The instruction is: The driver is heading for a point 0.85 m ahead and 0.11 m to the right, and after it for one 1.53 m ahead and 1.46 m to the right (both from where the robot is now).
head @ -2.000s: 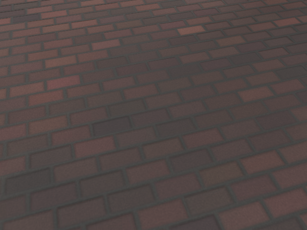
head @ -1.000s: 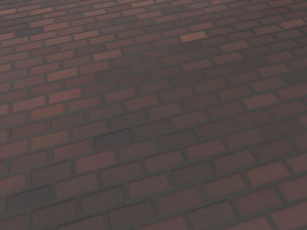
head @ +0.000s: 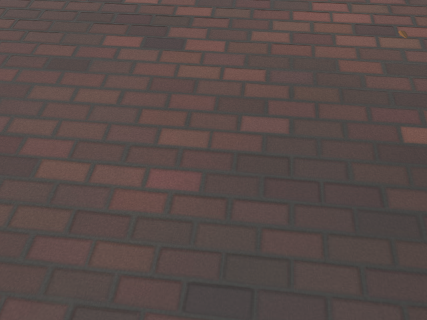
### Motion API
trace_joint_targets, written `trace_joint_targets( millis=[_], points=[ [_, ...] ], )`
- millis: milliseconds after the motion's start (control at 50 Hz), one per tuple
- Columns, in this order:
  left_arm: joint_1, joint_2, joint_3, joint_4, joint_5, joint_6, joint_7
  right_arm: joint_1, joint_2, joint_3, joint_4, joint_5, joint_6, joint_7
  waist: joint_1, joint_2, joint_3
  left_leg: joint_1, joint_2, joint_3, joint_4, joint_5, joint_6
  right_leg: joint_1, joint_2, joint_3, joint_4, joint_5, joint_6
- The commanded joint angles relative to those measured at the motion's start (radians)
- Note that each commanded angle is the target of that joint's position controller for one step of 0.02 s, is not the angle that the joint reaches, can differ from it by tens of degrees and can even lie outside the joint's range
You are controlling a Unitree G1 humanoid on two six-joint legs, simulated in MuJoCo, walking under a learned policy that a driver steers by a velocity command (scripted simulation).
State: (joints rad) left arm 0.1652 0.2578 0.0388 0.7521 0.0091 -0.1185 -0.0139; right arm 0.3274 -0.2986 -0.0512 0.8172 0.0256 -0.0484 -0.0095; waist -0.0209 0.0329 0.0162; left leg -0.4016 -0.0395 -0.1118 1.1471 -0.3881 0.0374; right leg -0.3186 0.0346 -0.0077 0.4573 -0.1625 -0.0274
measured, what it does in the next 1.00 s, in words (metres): walks ahead: left foot, then right foot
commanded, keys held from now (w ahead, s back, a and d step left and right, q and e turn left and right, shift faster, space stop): w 0.36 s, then w+e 0.64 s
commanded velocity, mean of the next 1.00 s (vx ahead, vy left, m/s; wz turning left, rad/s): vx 0.50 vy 0.00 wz -0.17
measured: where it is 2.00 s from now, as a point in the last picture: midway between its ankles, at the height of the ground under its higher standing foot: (237, 224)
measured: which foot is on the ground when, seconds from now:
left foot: up 0.00-0.36, down 0.38-0.94, up 0.96-1.00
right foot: down 0.00-0.40, up 0.42-0.92, down 0.94-1.00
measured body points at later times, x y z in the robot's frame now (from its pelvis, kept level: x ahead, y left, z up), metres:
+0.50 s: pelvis +0.26 +0.06 +0.00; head +0.28 +0.08 +0.45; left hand +0.28 +0.34 -0.14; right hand +0.44 -0.19 -0.09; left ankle +0.31 +0.15 -0.74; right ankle +0.16 -0.10 -0.65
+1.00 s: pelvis +0.53 +0.01 -0.02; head +0.57 +0.00 +0.43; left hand +0.78 +0.21 -0.11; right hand +0.50 -0.27 -0.15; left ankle +0.36 +0.17 -0.65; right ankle +0.60 -0.08 -0.74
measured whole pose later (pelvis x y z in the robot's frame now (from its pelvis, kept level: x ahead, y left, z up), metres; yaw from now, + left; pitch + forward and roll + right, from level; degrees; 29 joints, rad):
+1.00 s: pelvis +0.53 +0.01 -0.02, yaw -15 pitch +2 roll +1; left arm 0.12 0.28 0.06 0.65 -0.02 -0.05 -0.04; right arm 0.30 -0.29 -0.05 0.87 0.01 -0.07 -0.01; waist -0.03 -0.01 0.06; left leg -0.17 0.04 0.08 1.07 -0.50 -0.01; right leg -0.49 0.05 -0.06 0.64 -0.19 -0.12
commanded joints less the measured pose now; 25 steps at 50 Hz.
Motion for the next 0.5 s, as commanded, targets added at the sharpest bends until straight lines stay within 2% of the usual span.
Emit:
trace_joint_targets(
  millis=[20, 60, 120, 200, 260, 320, 340, 360, 380, 400, 420, 440, 460, 480, 500],
  points=[
    [0.076, 0.101, 0.027, -0.017, 0.004, -0.005, -0.004, -0.028, -0.069, -0.02, -0.082, -0.004, -0.015, 0.006, 0.033, -0.125, -0.018, -0.266, 0.112, -0.019, -0.014, 0.084, -0.011, 0.245, -0.26, 0.307, -0.255, 0.049, -0.155],
    [0.097, 0.115, 0.031, 0.001, -0.008, -0.011, -0.007, -0.047, -0.043, -0.013, -0.092, -0.01, -0.013, 0.011, 0.027, -0.125, -0.019, -0.272, 0.123, 0.009, -0.08, 0.109, -0.02, 0.234, -0.257, 0.253, -0.282, 0.141, -0.18],
    [0.124, 0.152, 0.041, 0.024, -0.016, -0.005, -0.001, -0.144, -0.022, 0.002, -0.128, -0.022, -0.019, 0.017, 0.043, -0.098, -0.005, -0.301, 0.146, 0.039, -0.253, 0.221, -0.035, 0.245, -0.26, 0.19, -0.314, 0.228, -0.195],
    [0.178, 0.176, 0.043, 0.054, -0.026, 0.012, 0.004, -0.274, -0.01, 0.015, -0.16, -0.016, -0.032, 0.032, 0.084, -0.106, 0.018, -0.217, 0.12, 0.09, -0.481, 0.389, -0.035, 0.23, -0.226, 0.095, -0.318, 0.238, -0.166],
    [0.235, 0.189, 0.044, 0.086, -0.033, 0.025, 0.005, -0.353, -0.025, 0.015, -0.192, -0.006, -0.036, 0.043, 0.1, -0.116, 0.039, -0.193, 0.1, 0.1, -0.559, 0.393, -0.02, 0.275, -0.262, 0.098, -0.302, 0.23, -0.159],
    [0.24, 0.207, 0.049, 0.102, -0.037, 0.042, 0.011, -0.362, -0.055, 0.006, -0.206, -0.005, -0.042, 0.055, 0.068, -0.127, 0.035, -0.143, 0.083, 0.105, -0.619, 0.312, 0.021, 0.349, -0.3, 0.104, -0.247, 0.312, -0.134],
    [0.225, 0.218, 0.051, 0.101, -0.037, 0.048, 0.015, -0.311, -0.073, -0.004, -0.193, -0.008, -0.044, 0.054, 0.03, -0.13, 0.004, -0.053, 0.06, 0.126, -0.646, 0.301, 0.038, 0.353, -0.291, 0.085, -0.182, 0.438, -0.12],
    [0.216, 0.212, 0.047, 0.1, -0.037, 0.053, 0.018, -0.196, -0.106, -0.024, -0.156, -0.013, -0.043, 0.049, -0.031, -0.117, -0.067, 0.12, 0.033, 0.15, -0.675, 0.313, 0.063, 0.326, -0.252, 0.045, -0.046, 0.568, -0.096],
    [0.216, 0.183, 0.032, 0.085, -0.026, 0.052, 0.02, -0.031, -0.161, -0.049, -0.114, -0.019, -0.042, 0.037, -0.101, -0.083, -0.179, 0.393, 0.099, 0.081, -0.651, 0.332, 0.102, 0.181, -0.203, 0.018, 0.172, 0.493, -0.063],
    [0.291, 0.082, -0.001, 0.049, -0.008, 0.037, 0.015, 0.103, -0.268, -0.073, -0.098, -0.04, -0.033, 0.024, -0.104, 0.131, -0.337, 0.783, 0.372, -0.299, -0.655, 0.29, 0.221, -0.192, -0.069, -0.037, 0.563, 0.054, 0.001],
    [0.323, 0.073, -0.007, 0.066, -0.025, 0.018, 0.013, 0.125, -0.222, -0.061, -0.089, -0.027, -0.026, 0.026, -0.1, 0.229, -0.423, 0.824, 0.469, -0.597, -0.805, 0.13, 0.294, -0.364, -0.002, 0.092, 0.761, -0.424, 0.011],
    [0.244, 0.174, 0.024, 0.052, -0.055, 0.01, 0.01, 0.066, -0.161, -0.041, -0.09, -0.02, -0.028, 0.027, -0.101, 0.127, -0.247, 0.681, 0.432, -0.476, -0.837, 0.058, 0.244, -0.451, -0.057, 0.138, 0.832, -0.378, 0.001],
    [0.18, 0.179, 0.029, 0.034, -0.062, 0.011, 0.01, -0.003, -0.124, -0.03, -0.096, -0.019, -0.032, 0.028, -0.071, 0.094, -0.142, 0.54, 0.389, -0.329, -0.865, 0.069, 0.204, -0.452, -0.105, 0.112, 0.802, -0.283, -0.007],
    [0.154, 0.164, 0.03, 0.032, -0.05, 0.02, 0.016, -0.071, -0.087, -0.019, -0.097, -0.023, -0.038, 0.033, -0.035, 0.056, -0.072, 0.411, 0.343, -0.23, -0.908, 0.121, 0.18, -0.414, -0.138, 0.099, 0.748, -0.207, 0.0],
    [0.165, 0.151, 0.036, 0.038, -0.039, 0.036, 0.021, -0.115, -0.059, -0.013, -0.096, -0.029, -0.048, 0.036, -0.001, 0.079, -0.038, 0.324, 0.305, -0.146, -0.946, 0.178, 0.159, -0.36, -0.165, 0.106, 0.705, -0.147, 0.005]
  ],
)
Keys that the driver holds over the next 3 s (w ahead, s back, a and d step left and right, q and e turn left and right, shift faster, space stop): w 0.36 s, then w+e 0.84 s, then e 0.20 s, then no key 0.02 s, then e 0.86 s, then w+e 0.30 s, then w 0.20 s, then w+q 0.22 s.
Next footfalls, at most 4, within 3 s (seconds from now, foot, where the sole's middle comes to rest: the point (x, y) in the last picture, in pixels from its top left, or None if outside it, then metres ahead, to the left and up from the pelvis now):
0.38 left None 0.35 0.16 -0.77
0.94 right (252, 273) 0.64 -0.09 -0.77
1.38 left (220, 193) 0.96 0.01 -0.77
1.84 right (273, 238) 0.76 -0.17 -0.77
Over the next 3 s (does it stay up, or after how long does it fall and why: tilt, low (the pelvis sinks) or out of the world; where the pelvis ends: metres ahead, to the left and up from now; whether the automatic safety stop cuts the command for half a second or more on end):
stays up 0.79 -0.27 0.01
